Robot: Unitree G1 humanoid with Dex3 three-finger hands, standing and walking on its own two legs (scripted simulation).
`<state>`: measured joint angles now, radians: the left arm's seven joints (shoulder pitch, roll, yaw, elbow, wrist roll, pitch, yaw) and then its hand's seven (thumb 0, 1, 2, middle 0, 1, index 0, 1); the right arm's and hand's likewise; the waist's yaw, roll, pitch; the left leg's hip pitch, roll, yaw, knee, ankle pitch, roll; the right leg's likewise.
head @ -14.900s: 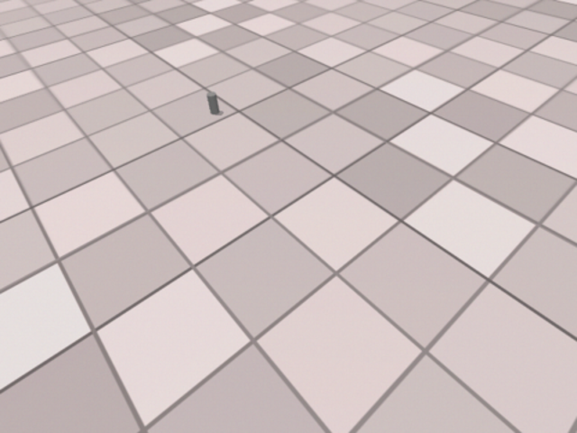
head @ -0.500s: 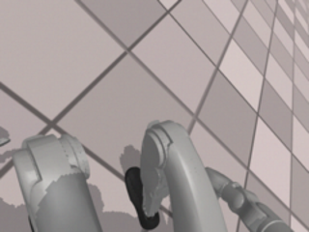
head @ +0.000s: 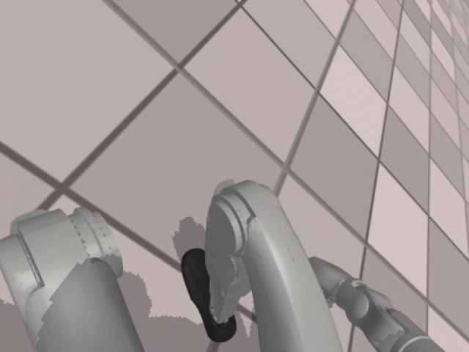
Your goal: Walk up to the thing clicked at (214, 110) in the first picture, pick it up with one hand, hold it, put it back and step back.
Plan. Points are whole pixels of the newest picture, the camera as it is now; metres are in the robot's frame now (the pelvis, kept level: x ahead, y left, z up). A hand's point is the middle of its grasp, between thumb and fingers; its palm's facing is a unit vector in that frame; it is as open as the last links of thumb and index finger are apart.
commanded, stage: settle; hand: left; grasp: from the side
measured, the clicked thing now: out of the picture +0.39 +0.33 -0.20
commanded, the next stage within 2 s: none
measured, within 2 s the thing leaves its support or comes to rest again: leaves its support in 0.30 s
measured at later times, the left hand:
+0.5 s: hand out of the picture +0.38 +0.33 -0.13, palm faces +0.43 -0.90 -0.01, open 8.2 cm
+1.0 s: hand out of the picture +0.35 +0.34 -0.03, palm faces +0.44 -0.90 -0.04, open 8.1 cm
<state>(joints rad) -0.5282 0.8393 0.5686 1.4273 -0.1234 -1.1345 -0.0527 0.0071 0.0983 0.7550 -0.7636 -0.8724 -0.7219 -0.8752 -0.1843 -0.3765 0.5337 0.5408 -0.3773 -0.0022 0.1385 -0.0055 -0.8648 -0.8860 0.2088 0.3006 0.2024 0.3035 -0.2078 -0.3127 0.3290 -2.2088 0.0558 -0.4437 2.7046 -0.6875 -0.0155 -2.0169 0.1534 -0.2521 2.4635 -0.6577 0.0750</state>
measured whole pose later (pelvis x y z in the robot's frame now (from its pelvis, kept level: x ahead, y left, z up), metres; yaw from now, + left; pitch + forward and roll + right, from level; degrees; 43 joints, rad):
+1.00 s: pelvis +0.02 -0.02 +0.05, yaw +6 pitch +23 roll -11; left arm -0.40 0.53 0.45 0.82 -0.18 -0.71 -0.14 0.00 -0.12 1.07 -0.84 -1.04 -0.81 -1.03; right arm -0.02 -0.29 0.21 0.61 -0.16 0.06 0.11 0.00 -0.88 -0.89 0.21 0.30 0.20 0.30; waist -0.10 -0.10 0.02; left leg -2.25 0.07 -0.27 2.49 -0.68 -0.03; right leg -2.10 0.07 -0.15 2.38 -0.71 0.04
